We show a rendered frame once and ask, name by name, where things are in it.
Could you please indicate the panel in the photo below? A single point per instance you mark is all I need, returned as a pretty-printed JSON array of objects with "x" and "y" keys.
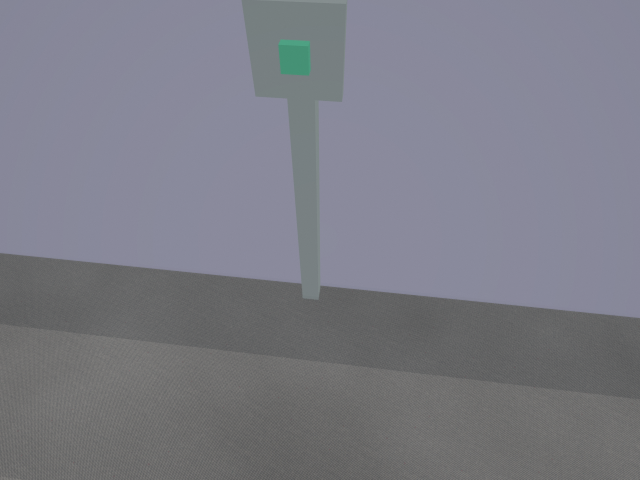
[{"x": 323, "y": 23}]

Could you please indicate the button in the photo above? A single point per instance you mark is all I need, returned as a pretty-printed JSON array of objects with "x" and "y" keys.
[{"x": 294, "y": 57}]

